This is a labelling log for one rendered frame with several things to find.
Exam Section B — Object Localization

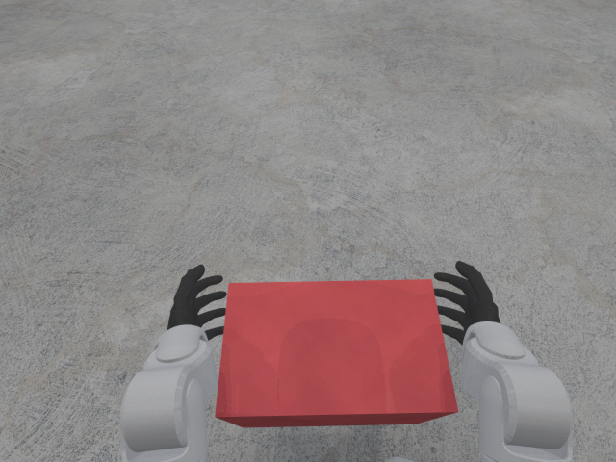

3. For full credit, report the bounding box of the carton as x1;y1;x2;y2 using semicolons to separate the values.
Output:
215;279;458;427

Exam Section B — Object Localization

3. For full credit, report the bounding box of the robot right forearm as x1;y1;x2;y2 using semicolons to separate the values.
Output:
460;321;573;462

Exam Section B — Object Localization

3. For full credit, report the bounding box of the robot left forearm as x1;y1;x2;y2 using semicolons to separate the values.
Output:
120;324;218;462

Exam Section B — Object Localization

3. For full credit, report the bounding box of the right robot hand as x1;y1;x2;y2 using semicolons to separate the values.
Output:
434;261;501;345

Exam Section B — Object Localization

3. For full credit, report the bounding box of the left robot hand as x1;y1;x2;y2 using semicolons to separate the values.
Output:
167;265;227;341

